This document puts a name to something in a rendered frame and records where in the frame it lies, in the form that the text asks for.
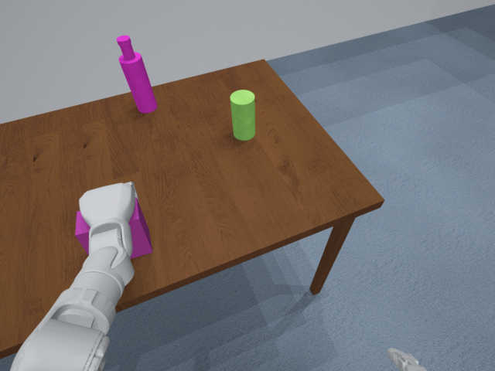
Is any sponge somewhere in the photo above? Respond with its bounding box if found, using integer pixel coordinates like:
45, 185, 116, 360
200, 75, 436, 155
75, 197, 153, 259

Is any table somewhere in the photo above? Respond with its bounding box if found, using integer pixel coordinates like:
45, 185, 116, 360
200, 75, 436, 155
0, 59, 384, 359

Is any robot left forearm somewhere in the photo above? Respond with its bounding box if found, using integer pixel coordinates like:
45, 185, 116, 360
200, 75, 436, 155
10, 218, 135, 371

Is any robot left hand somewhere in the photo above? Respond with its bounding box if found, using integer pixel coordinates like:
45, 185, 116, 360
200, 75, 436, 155
79, 182, 139, 227

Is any robot right hand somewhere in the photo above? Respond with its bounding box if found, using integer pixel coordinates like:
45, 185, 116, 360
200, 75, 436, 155
387, 348, 427, 371

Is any robot left upper arm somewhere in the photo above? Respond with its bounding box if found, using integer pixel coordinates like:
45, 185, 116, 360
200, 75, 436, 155
17, 318, 110, 371

